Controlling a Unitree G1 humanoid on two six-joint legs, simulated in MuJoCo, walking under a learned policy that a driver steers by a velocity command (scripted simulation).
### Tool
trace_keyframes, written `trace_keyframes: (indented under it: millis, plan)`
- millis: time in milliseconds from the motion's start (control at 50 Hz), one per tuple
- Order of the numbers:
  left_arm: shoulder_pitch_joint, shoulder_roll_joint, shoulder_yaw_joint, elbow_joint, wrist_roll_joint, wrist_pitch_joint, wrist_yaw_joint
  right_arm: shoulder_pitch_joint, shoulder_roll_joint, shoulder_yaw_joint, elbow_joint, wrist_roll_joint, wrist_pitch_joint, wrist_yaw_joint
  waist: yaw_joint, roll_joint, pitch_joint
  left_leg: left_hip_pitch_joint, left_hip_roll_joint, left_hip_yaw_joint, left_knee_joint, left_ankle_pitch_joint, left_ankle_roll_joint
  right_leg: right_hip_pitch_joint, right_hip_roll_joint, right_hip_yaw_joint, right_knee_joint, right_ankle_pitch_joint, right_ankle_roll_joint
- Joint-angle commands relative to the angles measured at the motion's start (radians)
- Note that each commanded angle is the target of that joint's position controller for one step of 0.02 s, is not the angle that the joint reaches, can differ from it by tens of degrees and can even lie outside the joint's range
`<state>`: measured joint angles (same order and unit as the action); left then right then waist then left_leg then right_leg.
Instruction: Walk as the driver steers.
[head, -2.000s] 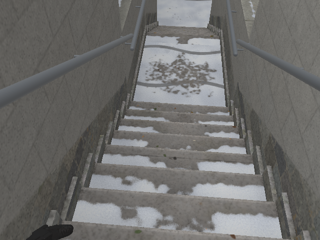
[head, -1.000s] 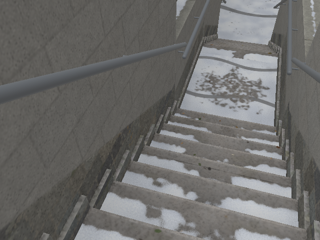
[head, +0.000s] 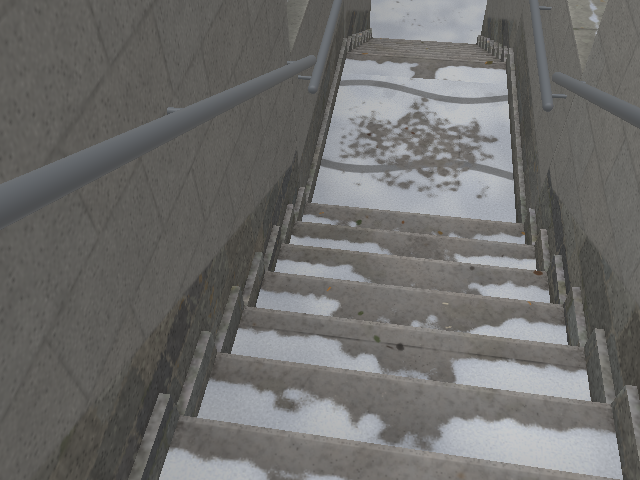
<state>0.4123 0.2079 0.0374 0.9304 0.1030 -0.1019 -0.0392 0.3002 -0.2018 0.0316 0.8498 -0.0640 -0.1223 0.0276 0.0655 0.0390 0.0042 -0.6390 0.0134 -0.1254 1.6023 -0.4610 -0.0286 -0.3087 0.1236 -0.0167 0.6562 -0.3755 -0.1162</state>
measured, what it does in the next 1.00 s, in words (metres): goes down, turning right: left foot 0.15 m lower, then right foot 0.15 m lower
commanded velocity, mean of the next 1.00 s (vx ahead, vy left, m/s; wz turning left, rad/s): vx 0.50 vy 0.00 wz -0.35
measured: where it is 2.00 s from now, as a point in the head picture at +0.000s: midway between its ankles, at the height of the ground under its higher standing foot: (393, 393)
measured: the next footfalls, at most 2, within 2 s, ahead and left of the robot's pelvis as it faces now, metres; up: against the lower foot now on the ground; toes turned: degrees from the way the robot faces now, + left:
left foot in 0.28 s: +0.29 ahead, +0.14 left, -0.15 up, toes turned -10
right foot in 0.92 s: +0.53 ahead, -0.20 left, -0.31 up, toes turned -29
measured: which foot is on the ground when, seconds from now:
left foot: up 0.00-0.26, down 0.28-0.92, up 0.94-1.00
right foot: down 0.00-0.30, up 0.32-0.90, down 0.92-1.00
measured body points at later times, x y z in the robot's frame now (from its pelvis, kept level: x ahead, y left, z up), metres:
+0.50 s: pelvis +0.25 +0.07 -0.15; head +0.26 +0.06 +0.30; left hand +0.40 +0.27 -0.28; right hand +0.16 -0.16 -0.30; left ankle +0.25 +0.14 -0.87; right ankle +0.29 -0.09 -0.74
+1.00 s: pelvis +0.49 -0.08 -0.28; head +0.53 -0.09 +0.17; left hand +0.75 +0.03 -0.40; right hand +0.26 -0.19 -0.40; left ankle +0.35 +0.12 -0.78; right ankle +0.50 -0.18 -1.02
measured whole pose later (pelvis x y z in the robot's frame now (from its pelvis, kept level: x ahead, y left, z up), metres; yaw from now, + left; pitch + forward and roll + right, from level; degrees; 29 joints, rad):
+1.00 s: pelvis +0.49 -0.08 -0.28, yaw -21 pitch +2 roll +2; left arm 0.05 0.20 0.02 0.86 0.11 -0.07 -0.08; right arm 0.62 -0.16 0.00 1.13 -0.05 -0.06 0.10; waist -0.14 -0.05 0.03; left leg -0.33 0.04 0.01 1.67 -0.80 -0.02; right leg -0.31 -0.03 -0.11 0.45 -0.17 -0.06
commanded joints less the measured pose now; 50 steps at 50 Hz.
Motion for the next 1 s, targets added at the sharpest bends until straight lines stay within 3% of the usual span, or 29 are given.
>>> trace_keyframes:
  millis: [20, 40, 60, 80, 100, 140, 180, 240, 280, 320, 340, 380, 420, 440, 480, 540, 620, 660, 720, 760, 780, 800, 820, 860, 900, 920, 940, 960, 1000]
  plan:
    - [0.015, -0.016, -0.04, -0.042, -0.006, 0.007, -0.042, -0.037, -0.117, -0.03, -0.078, -0.011, 0.017, -0.022, -0.055, 0.02, 0.079, -0.409, 0.159, -0.067, -0.42, 0.341, -0.018, 0.007, -0.422, 0.551, -0.181, 0.543, -0.36]
    - [0.077, 0.05, -0.027, -0.002, -0.013, 0.003, -0.041, -0.017, -0.02, 0.001, -0.068, -0.021, 0.045, -0.018, -0.079, -0.106, 0.009, -0.257, 0.148, 0.013, -0.407, 0.4, -0.019, -0.112, -0.322, 0.497, -0.14, 0.548, -0.347]
    - [0.087, 0.042, -0.037, 0.013, -0.006, 0.002, -0.032, 0.002, 0.043, 0.032, -0.042, -0.051, 0.053, 0.006, -0.093, -0.086, 0.005, -0.126, 0.135, 0.059, -0.361, 0.531, -0.004, -0.259, -0.234, 0.424, -0.087, 0.464, -0.278]
    - [0.039, 0.04, -0.047, -0.016, -0.016, -0.003, -0.023, -0.011, 0.023, 0.029, -0.038, -0.056, 0.056, 0.018, -0.106, -0.033, -0.015, 0.013, 0.099, 0.117, -0.426, 0.603, 0.004, -0.381, -0.168, 0.335, -0.054, 0.365, -0.219]
    - [0.106, -0.002, -0.059, 0.0, -0.018, -0.022, 0.009, -0.11, -0.005, 0.034, -0.069, -0.068, 0.055, 0.024, -0.021, 0.005, -0.018, -0.06, 0.113, 0.051, -0.643, 0.857, 0.003, -0.278, -0.114, 0.319, 0.031, 0.144, -0.175]
    - [0.09, 0.044, -0.055, -0.012, -0.033, -0.041, 0.031, -0.183, -0.057, 0.022, -0.109, -0.044, 0.056, 0.025, 0.015, -0.007, 0.012, 0.148, 0.068, 0.138, -0.991, 0.982, 0.025, -0.394, -0.048, 0.232, 0.104, -0.087, -0.109]
    - [0.092, 0.145, -0.044, -0.015, 0.001, -0.038, -0.007, -0.224, -0.039, 0.021, -0.167, -0.042, 0.085, 0.045, -0.007, -0.111, 0.049, 0.415, 0.014, 0.175, -0.878, 0.765, 0.01, -0.58, -0.092, 0.344, 0.09, -0.219, -0.149]
    - [0.078, 0.178, -0.024, -0.067, -0.041, -0.027, -0.02, -0.189, -0.101, 0.003, -0.172, -0.028, 0.077, 0.03, -0.02, -0.091, 0.122, 0.335, 0.007, 0.098, -1.199, 0.58, 0.035, -0.246, -0.126, 0.542, 0.242, -0.082, -0.161]
    - [0.014, 0.16, -0.037, -0.108, -0.036, -0.01, -0.045, 0.154, -0.226, -0.065, -0.068, 0.003, 0.043, 0.011, -0.158, -0.038, 0.011, 0.649, 0.055, 0.134, -1.268, 0.666, 0.118, -0.198, -0.075, 0.487, 0.616, 0.123, -0.079]
    - [0.374, -0.031, -0.057, -0.04, -0.088, -0.014, -0.078, 0.342, -0.277, -0.084, -0.037, -0.066, 0.036, 0.064, -0.061, 0.219, -0.317, 1.219, 0.443, -0.172, -0.825, 1.606, 0.476, -0.77, 0.068, 0.168, 1.507, -0.428, 0.043]
    - [0.247, 0.076, -0.036, -0.116, -0.082, -0.004, -0.074, 0.337, -0.284, -0.101, -0.038, -0.072, 0.056, 0.083, -0.136, 0.14, -0.259, 1.128, 0.525, -0.4, -0.992, 1.194, 0.529, -0.973, 0.022, 0.141, 1.559, -0.357, 0.079]
    - [0.012, 0.062, -0.049, -0.144, -0.059, 0.015, -0.024, 0.2, -0.106, -0.052, -0.035, -0.021, 0.047, 0.077, -0.103, -0.058, -0.051, 0.73, 0.436, -0.313, -1.147, 0.422, 0.385, -1.048, -0.157, 0.191, 1.347, 0.01, 0.091]
    - [0.017, 0.029, -0.051, -0.115, -0.049, 0.029, -0.027, 0.171, 0.007, -0.021, 0.001, -0.024, 0.025, 0.05, -0.009, 0.001, 0.077, 0.319, 0.351, -0.171, -1.237, 0.349, 0.285, -0.832, -0.249, 0.142, 1.167, 0.179, 0.044]
    - [0.017, 0.006, -0.061, -0.09, -0.015, 0.026, -0.044, 0.078, 0.079, -0.001, -0.014, -0.019, -0.005, 0.018, 0.022, -0.007, 0.084, 0.225, 0.23, -0.048, -1.252, 0.336, 0.219, -0.74, -0.3, 0.164, 0.867, 0.412, 0.018]
    - [-0.079, 0.072, -0.028, -0.064, -0.014, 0.018, -0.086, 0.078, 0.014, -0.003, 0.001, -0.004, -0.041, -0.021, -0.06, 0.011, 0.038, 0.099, 0.175, 0.119, -1.277, 0.309, 0.227, -0.544, -0.27, 0.074, 0.53, 0.609, 0.034]
    - [-0.108, 0.061, -0.021, -0.085, -0.029, 0.007, -0.092, 0.24, -0.138, -0.04, 0.097, -0.06, -0.042, -0.019, -0.043, 0.058, -0.008, 0.284, 0.253, 0.033, -1.165, 0.625, 0.217, -0.63, -0.248, 0.089, 0.578, 0.574, 0.023]
    - [-0.305, 0.032, -0.047, -0.13, -0.019, -0.003, -0.063, 0.456, 0.022, 0.005, 0.214, -0.044, -0.012, -0.052, -0.167, -0.051, 0.017, 0.839, 0.313, -0.004, -1.039, 0.491, 0.195, -1.124, -0.288, 0.203, 0.209, 0.791, 0.026]
    - [-0.389, 0.024, -0.051, -0.142, -0.023, 0.003, -0.067, 0.48, 0.08, 0.034, 0.232, -0.06, -0.005, -0.038, -0.154, -0.03, 0.045, 0.61, 0.237, 0.053, -1.026, 0.45, 0.214, -0.881, -0.272, 0.112, 0.079, 0.939, 0.02]
    - [-0.466, 0.052, -0.041, -0.185, 0.015, 0.026, -0.083, 0.38, -0.011, 0.017, 0.195, -0.058, -0.005, 0.008, -0.141, -0.028, 0.127, 0.167, 0.195, 0.119, -1.084, 0.192, 0.238, -0.385, -0.21, 0.008, 0.153, 0.898, 0.015]
    - [-0.537, 0.068, -0.035, -0.223, -0.009, 0.039, -0.064, 0.426, -0.065, -0.003, 0.219, -0.02, -0.011, 0.003, -0.172, 0.023, 0.179, 0.328, 0.213, 0.059, -1.058, 0.277, 0.245, -0.419, -0.192, 0.005, 0.013, 0.683, 0.048]
    - [-0.598, 0.056, -0.022, -0.179, -0.128, 0.051, -0.018, 0.324, -0.102, -0.041, 0.151, 0.101, 0.004, -0.041, -0.191, -0.107, 0.199, 0.381, 0.158, 0.073, -0.963, 0.373, 0.223, -0.363, -0.166, -0.057, -0.123, 0.764, 0.084]
    - [-0.615, 0.039, -0.034, -0.178, -0.141, 0.047, -0.001, 0.374, -0.112, -0.042, 0.166, 0.092, 0.021, -0.062, -0.244, -0.09, 0.185, 0.454, 0.152, 0.076, -0.918, 0.446, 0.213, -0.328, -0.146, -0.087, -0.193, 0.763, 0.11]
    - [-0.585, -0.011, -0.079, -0.196, 0.001, 0.07, -0.054, 0.481, -0.087, -0.026, 0.254, -0.011, 0.021, -0.03, -0.235, 0.076, 0.178, 0.625, 0.231, -0.016, -0.934, 0.392, 0.226, -0.429, -0.248, 0.073, -0.333, 0.619, 0.101]
    - [-0.541, 0.042, -0.056, -0.164, 0.011, 0.077, -0.048, 0.49, -0.06, -0.044, 0.282, -0.002, 0.039, 0.0, -0.243, -0.003, 0.169, 0.669, 0.234, -0.053, -0.875, 0.468, 0.26, -0.312, -0.228, 0.027, -0.403, 0.566, 0.086]
    - [-0.25, 0.113, -0.012, -0.075, -0.019, 0.042, -0.039, 0.478, -0.117, -0.061, 0.311, -0.038, 0.061, 0.038, -0.095, -0.106, -0.014, 0.49, 0.152, 0.07, -0.552, 0.569, 0.185, 0.251, -0.227, -0.049, -0.432, 0.844, 0.004]
    - [0.012, 0.214, 0.033, -0.036, 0.0, 0.038, -0.028, 0.473, -0.044, -0.044, 0.289, -0.058, 0.07, 0.073, -0.001, -0.14, -0.203, 0.171, 0.096, 0.117, -0.28, 0.315, 0.102, 0.749, -0.315, -0.02, -0.199, 1.142, -0.087]
    - [0.257, 0.261, 0.048, 0.054, 0.018, 0.05, -0.037, 0.587, 0.063, -0.023, 0.299, -0.015, 0.059, 0.1, 0.009, -0.313, -0.5, -0.052, 0.01, 0.185, 0.211, -0.375, 0.001, 1.186, -0.514, 0.099, 0.121, 1.72, -0.282]
    - [0.361, 0.249, 0.066, 0.063, 0.026, 0.063, -0.038, 0.434, -0.02, -0.041, 0.225, 0.013, 0.045, 0.116, 0.107, -0.216, -0.495, -0.237, 0.004, 0.121, 0.325, -0.444, -0.025, 1.204, -0.576, 0.235, 0.076, 1.649, -0.299]
    - [0.089, 0.211, 0.062, 0.018, -0.008, 0.05, -0.029, 0.182, -0.041, -0.044, 0.137, 0.043, 0.016, 0.072, 0.037, 0.022, -0.169, -0.324, 0.102, 0.082, 0.146, -0.271, -0.001, 0.686, -0.579, 0.148, -0.102, 1.226, -0.229]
